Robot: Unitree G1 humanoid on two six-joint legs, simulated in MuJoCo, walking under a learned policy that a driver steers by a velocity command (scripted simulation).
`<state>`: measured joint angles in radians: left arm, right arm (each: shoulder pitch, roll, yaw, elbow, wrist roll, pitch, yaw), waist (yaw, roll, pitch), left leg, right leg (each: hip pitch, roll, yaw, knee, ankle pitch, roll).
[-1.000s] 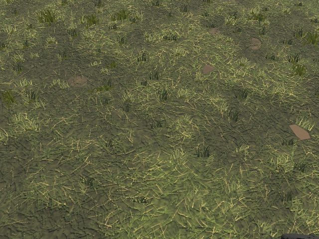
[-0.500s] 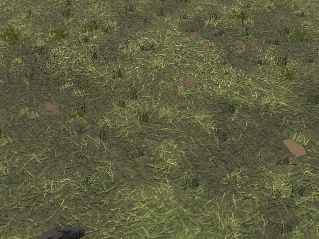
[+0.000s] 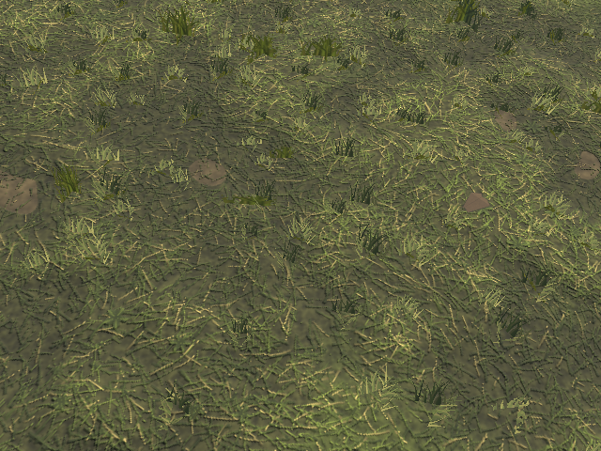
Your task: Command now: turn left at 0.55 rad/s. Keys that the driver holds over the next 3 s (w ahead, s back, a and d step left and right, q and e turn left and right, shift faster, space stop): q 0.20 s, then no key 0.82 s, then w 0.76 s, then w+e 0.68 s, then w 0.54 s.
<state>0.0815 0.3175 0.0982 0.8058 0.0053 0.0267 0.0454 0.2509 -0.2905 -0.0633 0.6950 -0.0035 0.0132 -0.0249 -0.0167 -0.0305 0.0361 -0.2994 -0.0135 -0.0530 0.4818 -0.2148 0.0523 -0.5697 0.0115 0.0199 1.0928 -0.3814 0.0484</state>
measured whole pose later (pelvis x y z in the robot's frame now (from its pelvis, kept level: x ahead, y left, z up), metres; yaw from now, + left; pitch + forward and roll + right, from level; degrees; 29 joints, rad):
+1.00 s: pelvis +0.00 +0.00 -0.01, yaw +13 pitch -2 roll +0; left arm 0.17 0.27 0.04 0.97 0.01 0.00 0.02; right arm 0.22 -0.23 -0.02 0.78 -0.02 -0.01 -0.02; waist 0.02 0.00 0.04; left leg -0.18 -0.02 -0.05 0.52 -0.30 0.01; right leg -0.20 -0.03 0.05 0.49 -0.26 0.05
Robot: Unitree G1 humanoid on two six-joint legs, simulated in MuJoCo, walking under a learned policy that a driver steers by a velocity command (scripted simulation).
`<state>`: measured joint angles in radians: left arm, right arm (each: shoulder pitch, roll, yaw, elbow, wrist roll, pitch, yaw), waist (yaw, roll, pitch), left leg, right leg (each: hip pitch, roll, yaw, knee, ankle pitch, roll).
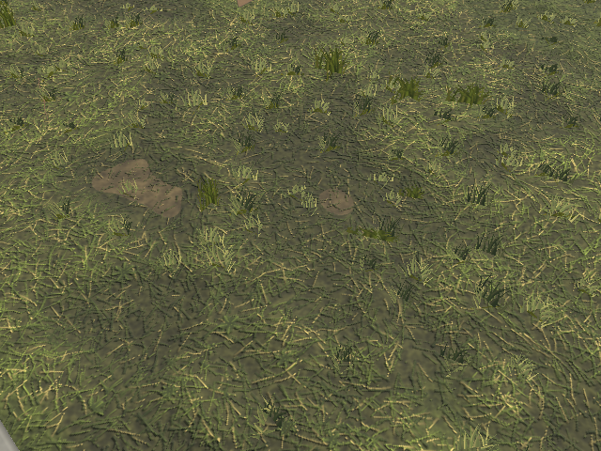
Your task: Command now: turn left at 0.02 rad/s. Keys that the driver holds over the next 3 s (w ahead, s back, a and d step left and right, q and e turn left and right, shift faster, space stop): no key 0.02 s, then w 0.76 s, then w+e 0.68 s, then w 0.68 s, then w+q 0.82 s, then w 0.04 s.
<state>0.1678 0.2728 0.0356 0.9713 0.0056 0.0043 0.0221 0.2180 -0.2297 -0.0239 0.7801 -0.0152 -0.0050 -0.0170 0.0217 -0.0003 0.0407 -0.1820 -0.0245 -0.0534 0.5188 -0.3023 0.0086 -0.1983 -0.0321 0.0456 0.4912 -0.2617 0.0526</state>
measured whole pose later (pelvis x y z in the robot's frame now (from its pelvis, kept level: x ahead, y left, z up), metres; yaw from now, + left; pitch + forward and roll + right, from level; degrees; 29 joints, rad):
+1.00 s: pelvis +0.40 +0.02 +0.01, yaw -5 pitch +0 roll +3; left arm 0.20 0.30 0.06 0.88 -0.02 -0.06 0.01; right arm 0.29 -0.25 -0.06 0.92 -0.01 -0.11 0.02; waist -0.03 -0.05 0.03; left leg -0.08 -0.07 0.12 0.24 -0.16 0.07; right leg -0.69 -0.12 0.09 1.00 -0.12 -0.02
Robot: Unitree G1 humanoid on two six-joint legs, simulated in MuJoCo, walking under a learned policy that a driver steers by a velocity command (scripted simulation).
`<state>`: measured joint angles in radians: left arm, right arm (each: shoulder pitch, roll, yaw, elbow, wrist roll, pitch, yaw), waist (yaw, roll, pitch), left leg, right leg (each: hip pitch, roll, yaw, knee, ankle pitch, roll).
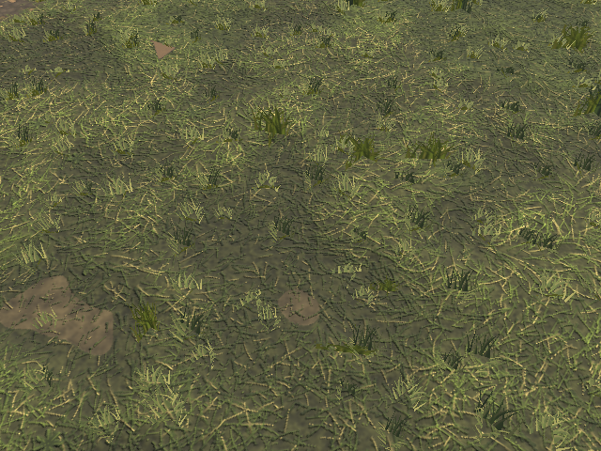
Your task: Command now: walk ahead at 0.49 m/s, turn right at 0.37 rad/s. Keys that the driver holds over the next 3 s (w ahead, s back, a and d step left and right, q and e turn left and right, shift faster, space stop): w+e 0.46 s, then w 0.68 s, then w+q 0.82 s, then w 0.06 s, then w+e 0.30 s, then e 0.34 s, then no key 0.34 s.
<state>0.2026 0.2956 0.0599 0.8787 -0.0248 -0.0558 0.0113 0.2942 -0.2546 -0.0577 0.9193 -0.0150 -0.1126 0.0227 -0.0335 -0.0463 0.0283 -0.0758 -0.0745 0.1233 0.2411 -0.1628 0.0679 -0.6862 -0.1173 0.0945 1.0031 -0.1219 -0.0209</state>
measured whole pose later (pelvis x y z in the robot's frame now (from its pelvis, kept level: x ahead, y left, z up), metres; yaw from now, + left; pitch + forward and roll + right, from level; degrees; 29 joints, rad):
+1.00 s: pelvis +0.60 -0.10 +0.00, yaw -21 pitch +1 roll +1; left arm 0.24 0.29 0.06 0.72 -0.01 -0.06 0.00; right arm 0.31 -0.26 -0.04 0.85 0.00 -0.10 0.03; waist -0.04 -0.04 0.02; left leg -0.19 -0.07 0.03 0.33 -0.17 0.07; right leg -0.59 -0.08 0.05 1.02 -0.26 -0.01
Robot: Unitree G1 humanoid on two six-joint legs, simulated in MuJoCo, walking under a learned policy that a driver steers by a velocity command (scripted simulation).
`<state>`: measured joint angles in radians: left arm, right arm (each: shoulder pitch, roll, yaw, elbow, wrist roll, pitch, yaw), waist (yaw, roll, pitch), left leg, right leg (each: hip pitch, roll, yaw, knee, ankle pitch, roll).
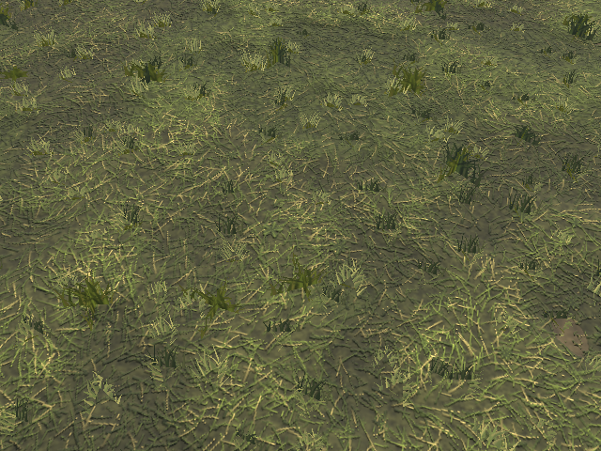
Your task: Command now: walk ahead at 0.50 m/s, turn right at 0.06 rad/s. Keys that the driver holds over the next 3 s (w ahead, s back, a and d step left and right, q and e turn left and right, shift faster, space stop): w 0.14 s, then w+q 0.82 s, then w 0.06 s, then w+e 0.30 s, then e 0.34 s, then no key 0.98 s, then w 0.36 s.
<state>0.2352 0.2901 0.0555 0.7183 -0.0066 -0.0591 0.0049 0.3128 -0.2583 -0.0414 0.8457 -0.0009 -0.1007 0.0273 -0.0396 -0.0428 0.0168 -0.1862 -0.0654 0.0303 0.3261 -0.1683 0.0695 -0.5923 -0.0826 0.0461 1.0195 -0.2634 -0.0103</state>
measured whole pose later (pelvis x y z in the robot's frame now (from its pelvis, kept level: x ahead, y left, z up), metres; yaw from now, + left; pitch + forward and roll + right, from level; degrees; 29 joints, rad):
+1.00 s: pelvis +0.52 +0.07 -0.01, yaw +26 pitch +1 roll -1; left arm 0.15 0.30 0.06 0.74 0.00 -0.11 0.00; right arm 0.27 -0.28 -0.08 0.73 0.01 -0.05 0.03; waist -0.02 -0.02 0.06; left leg -0.29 -0.10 -0.02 0.44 -0.17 0.10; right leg -0.52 -0.08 0.05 1.12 -0.35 0.01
